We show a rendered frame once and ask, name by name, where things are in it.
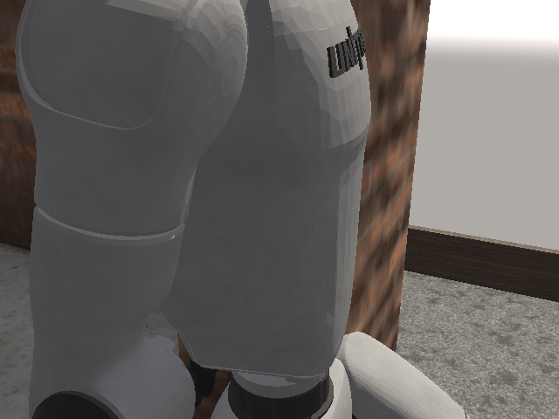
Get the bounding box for left robot hand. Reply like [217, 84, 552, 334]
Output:
[190, 358, 231, 407]

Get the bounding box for right robot upper arm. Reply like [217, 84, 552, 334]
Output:
[15, 0, 248, 419]

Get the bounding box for robot left thigh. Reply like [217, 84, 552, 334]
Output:
[335, 332, 471, 419]

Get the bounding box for robot right forearm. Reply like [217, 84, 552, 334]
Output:
[32, 390, 119, 419]

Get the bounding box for robot torso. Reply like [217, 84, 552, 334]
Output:
[159, 0, 371, 419]

